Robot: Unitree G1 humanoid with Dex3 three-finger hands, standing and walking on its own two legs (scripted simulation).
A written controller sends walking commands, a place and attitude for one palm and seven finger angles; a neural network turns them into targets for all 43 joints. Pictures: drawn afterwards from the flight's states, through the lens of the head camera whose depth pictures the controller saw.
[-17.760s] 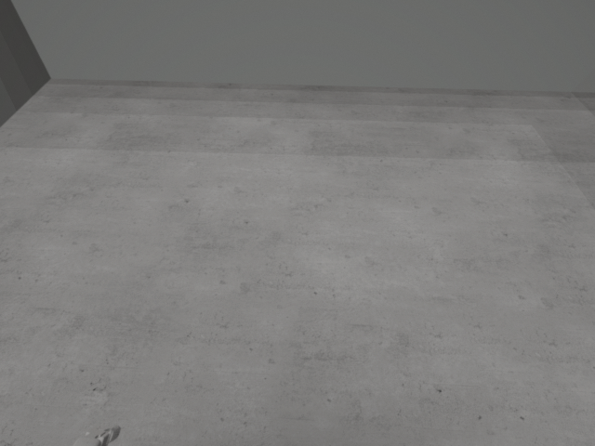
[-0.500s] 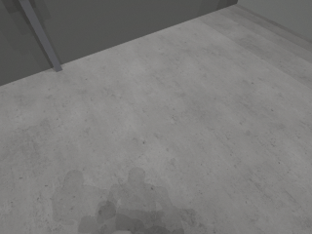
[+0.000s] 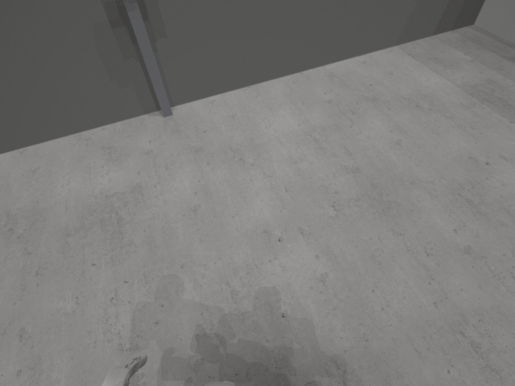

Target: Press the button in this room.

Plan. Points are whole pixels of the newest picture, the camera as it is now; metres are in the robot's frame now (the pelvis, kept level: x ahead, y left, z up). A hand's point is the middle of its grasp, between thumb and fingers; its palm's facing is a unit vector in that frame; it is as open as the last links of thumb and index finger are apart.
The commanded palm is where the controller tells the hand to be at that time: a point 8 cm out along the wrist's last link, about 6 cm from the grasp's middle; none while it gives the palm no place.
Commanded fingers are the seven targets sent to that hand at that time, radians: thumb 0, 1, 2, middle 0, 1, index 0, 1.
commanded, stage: turn or walk to find it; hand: left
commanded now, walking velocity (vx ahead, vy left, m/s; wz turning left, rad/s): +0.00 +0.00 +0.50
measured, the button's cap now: out of the picture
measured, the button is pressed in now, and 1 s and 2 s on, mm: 0 0 0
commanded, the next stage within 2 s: stand and wait in 1.58 s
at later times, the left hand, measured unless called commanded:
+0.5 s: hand out of the picture -0.09 +0.25 -0.17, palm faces +0.36 -0.90 -0.23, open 7.4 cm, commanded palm none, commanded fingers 0.00 0.90 0.90 -0.20 -0.30 -0.20 -0.30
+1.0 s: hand (108, 310) +0.28 +0.33 -0.16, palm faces +0.37 -0.91 -0.19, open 7.4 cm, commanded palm none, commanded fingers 0.00 0.90 0.90 -0.20 -0.30 -0.20 -0.30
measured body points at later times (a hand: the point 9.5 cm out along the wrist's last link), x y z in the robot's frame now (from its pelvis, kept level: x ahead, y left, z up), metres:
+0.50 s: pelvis +0.02 +0.06 +0.00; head +0.04 +0.09 +0.45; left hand -0.11 +0.30 -0.16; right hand +0.19 -0.15 -0.13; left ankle +0.00 +0.17 -0.73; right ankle +0.02 -0.10 -0.72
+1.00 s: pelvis +0.22 +0.12 -0.02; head +0.26 +0.12 +0.43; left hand +0.26 +0.38 -0.14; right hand +0.22 -0.12 -0.17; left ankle +0.02 +0.17 -0.68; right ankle +0.36 +0.06 -0.73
